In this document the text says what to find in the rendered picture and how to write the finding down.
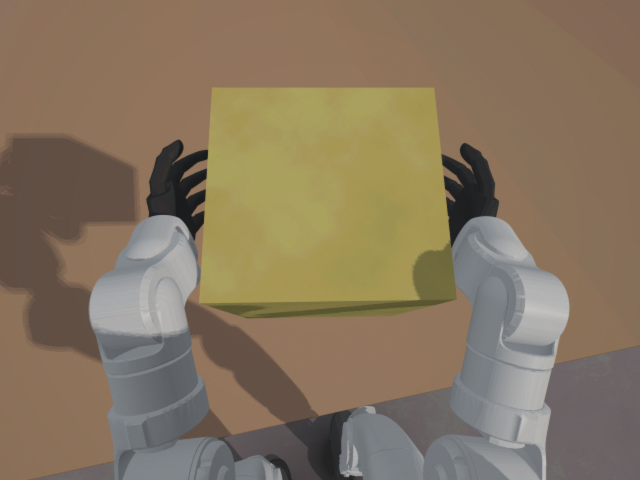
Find robot right hand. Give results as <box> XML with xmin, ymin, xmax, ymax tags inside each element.
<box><xmin>441</xmin><ymin>143</ymin><xmax>499</xmax><ymax>248</ymax></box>

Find right robot forearm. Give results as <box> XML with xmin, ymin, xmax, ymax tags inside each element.
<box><xmin>449</xmin><ymin>216</ymin><xmax>569</xmax><ymax>480</ymax></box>

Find robot left shin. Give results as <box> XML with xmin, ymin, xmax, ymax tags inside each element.
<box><xmin>247</xmin><ymin>455</ymin><xmax>273</xmax><ymax>465</ymax></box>

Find robot left hand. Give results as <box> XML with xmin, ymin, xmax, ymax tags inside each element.
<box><xmin>146</xmin><ymin>140</ymin><xmax>208</xmax><ymax>241</ymax></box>

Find carton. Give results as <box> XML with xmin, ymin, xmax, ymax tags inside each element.
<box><xmin>199</xmin><ymin>88</ymin><xmax>457</xmax><ymax>318</ymax></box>

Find robot left upper arm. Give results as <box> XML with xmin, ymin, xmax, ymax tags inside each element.
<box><xmin>122</xmin><ymin>437</ymin><xmax>236</xmax><ymax>480</ymax></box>

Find robot right upper arm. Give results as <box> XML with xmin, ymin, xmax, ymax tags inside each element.
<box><xmin>423</xmin><ymin>434</ymin><xmax>540</xmax><ymax>480</ymax></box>

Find left robot foot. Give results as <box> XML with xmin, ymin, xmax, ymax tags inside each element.
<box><xmin>269</xmin><ymin>459</ymin><xmax>292</xmax><ymax>480</ymax></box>

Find left robot forearm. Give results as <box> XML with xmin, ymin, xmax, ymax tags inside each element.
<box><xmin>89</xmin><ymin>215</ymin><xmax>209</xmax><ymax>480</ymax></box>

